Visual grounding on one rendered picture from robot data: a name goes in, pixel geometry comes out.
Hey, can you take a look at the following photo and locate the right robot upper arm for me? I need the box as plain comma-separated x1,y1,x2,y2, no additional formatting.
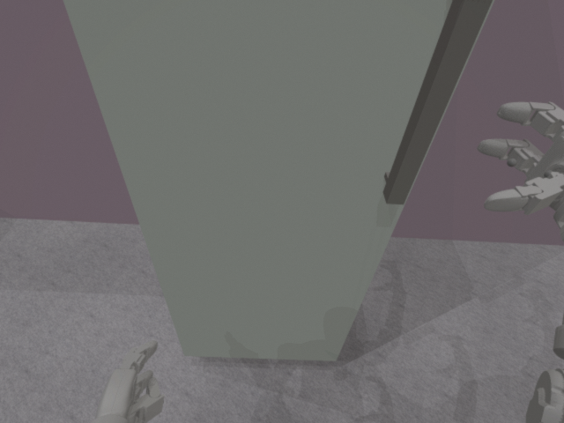
526,368,564,423

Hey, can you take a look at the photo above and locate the robot right hand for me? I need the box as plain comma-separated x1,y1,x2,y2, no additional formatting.
477,101,564,215

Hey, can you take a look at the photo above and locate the fridge door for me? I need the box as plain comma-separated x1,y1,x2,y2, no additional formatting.
63,0,494,361

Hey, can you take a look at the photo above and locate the robot left hand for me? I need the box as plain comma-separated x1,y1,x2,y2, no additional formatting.
95,340,165,423

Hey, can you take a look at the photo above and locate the handle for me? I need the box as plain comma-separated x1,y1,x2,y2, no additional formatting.
383,0,493,204

